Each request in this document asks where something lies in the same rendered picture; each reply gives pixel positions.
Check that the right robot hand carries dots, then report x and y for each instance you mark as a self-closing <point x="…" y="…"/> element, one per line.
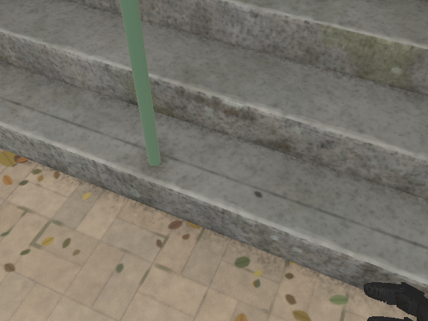
<point x="406" y="297"/>

